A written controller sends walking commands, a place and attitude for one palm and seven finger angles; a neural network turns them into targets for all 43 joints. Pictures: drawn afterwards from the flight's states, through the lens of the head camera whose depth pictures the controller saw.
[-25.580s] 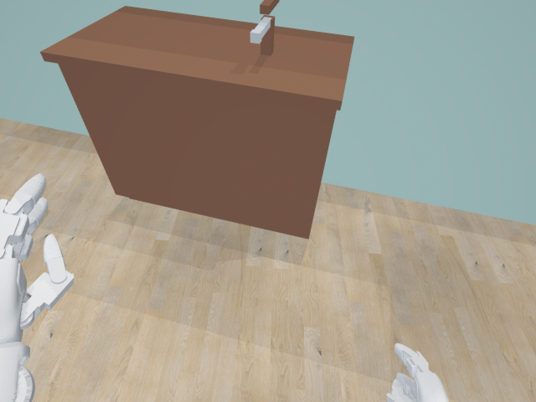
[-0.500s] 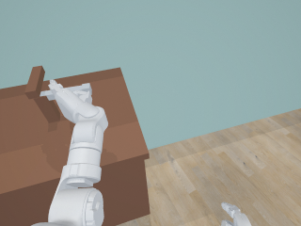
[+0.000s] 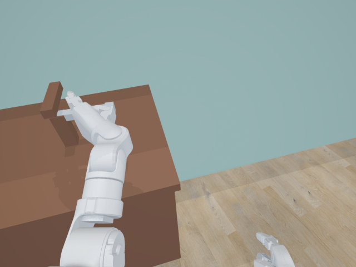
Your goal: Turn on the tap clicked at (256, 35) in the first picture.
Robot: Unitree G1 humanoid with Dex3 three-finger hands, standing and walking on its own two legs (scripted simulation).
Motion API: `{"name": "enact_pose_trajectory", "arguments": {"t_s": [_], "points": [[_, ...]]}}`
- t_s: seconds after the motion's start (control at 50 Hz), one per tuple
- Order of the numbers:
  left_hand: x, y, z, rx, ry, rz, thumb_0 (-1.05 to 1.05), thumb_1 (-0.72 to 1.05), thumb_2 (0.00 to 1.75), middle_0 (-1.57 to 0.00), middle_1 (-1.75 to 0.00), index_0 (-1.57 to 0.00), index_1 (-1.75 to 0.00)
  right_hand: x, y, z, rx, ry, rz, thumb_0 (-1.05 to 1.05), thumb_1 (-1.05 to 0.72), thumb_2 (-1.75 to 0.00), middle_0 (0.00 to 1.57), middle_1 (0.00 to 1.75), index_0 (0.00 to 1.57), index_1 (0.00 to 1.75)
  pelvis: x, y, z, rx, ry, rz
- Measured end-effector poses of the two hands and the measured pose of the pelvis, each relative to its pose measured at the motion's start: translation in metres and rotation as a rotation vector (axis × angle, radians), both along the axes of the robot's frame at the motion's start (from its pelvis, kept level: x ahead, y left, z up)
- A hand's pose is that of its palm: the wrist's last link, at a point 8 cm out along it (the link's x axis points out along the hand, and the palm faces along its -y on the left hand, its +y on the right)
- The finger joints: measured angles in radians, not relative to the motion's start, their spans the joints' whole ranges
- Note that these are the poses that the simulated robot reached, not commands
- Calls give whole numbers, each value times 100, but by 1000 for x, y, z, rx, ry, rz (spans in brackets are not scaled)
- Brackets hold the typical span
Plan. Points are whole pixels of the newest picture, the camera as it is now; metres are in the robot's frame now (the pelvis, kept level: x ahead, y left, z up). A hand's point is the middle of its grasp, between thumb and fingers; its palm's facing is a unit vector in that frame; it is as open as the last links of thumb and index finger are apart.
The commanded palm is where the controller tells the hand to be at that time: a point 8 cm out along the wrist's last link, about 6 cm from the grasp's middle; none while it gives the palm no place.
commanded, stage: lift the hand up off the lever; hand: left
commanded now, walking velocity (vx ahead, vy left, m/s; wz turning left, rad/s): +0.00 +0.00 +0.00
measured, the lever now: (110, 109) +0.48 +0.25 +0.12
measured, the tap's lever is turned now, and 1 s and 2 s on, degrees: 86 86 86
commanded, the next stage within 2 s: draw the hand back beside the body in 0.06 s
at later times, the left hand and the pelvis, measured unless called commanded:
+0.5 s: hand (104, 143) +0.31 +0.19 +0.16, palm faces +0.33 -0.93 -0.17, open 7.8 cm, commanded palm +0.28 +0.23 +0.19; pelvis -0.01 +0.00 +0.00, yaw -3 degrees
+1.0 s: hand (73, 165) +0.25 +0.22 +0.17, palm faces +0.28 -0.92 -0.28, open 7.6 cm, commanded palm +0.21 +0.27 +0.18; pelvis -0.01 +0.02 +0.01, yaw -3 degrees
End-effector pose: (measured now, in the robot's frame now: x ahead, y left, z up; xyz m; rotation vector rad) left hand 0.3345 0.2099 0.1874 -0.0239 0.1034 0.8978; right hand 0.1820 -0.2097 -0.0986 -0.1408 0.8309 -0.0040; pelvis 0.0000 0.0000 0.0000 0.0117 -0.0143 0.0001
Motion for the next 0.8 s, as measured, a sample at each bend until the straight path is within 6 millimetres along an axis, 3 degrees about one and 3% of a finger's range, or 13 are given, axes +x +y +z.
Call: {"name": "enact_pose_trajectory", "arguments": {"t_s": [0.18, 0.28, 0.34, 0.4, 0.46, 0.54, 0.66, 0.8], "points": [[-4, -3, 0, 2, 7, -1, 2, 90, 90, -15, -15, -15, -15, -2, -4, 1, -11, -5, 8, 1, -90, -90, 20, 30, 20, 30, -6, -3, 0, -1, -4, 6], [-3, -16, 11, 121, -69, -295, 2, 90, 90, -15, -15, -15, -15, -12, -11, 5, -31, 1, -64, 1, -90, -90, 20, 30, 20, 30, -7, -4, 1, 8, -26, -18], [-11, -17, 9, 92, -89, -444, 2, 90, 90, -15, -16, -15, -16, -21, -19, 8, -36, 3, -126, 1, -90, -90, 20, 30, 20, 30, -6, -4, 3, 6, -41, -39], [-26, -7, -3, 64, -68, -472, 1, 89, 90, -16, -17, -16, -16, -27, -26, 11, -42, -3, -153, 1, -90, -90, 20, 30, 20, 30, -6, -4, 4, 3, -52, -50], [-45, 10, -16, 154, -64, -544, 1, 89, 90, -16, -17, -16, -17, -33, -32, 15, -45, -36, -164, 1, -90, -90, 20, 30, 20, 30, -9, -4, 3, 1, -56, -61], [-75, 32, -14, 299, -90, -579, 2, 89, 90, -17, -19, -17, -18, -42, -37, 15, -73, -63, -144, 1, -90, -90, 20, 30, 20, 30, -14, -1, 4, -4, -68, -54], [-93, 39, 0, 389, -199, -607, 2, 89, 90, -17, -20, -17, -20, -47, -28, 10, -96, -37, -89, 2, -90, -90, 20, 30, 20, 30, -22, 5, 5, -7, -82, -32], [-96, 33, -8, 395, -203, -691, 2, 89, 90, -18, -22, -18, -22, -44, -7, 17, -46, -79, -106, 2, -90, -90, 20, 30, 20, 30, -21, 13, 7, -10, -77, -49]]}}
